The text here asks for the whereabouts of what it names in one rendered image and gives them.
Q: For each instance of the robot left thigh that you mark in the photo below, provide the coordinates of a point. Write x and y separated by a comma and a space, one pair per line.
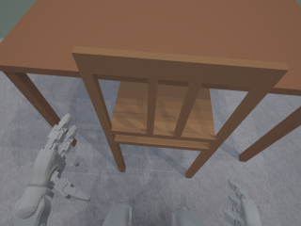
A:
121, 214

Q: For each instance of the robot right thigh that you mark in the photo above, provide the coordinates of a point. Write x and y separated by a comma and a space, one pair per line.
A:
183, 217

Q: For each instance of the robot right hand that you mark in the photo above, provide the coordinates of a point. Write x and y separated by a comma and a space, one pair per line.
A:
247, 212

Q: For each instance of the chair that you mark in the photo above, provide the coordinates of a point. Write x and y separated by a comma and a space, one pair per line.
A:
167, 116

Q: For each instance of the table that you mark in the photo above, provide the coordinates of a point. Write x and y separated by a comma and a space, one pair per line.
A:
262, 30

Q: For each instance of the left robot forearm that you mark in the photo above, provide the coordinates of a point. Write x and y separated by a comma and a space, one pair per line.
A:
34, 207

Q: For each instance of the robot thigh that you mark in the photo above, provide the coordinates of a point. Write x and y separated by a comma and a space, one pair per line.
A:
183, 217
121, 214

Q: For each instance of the robot left hand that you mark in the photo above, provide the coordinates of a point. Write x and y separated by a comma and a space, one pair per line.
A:
52, 156

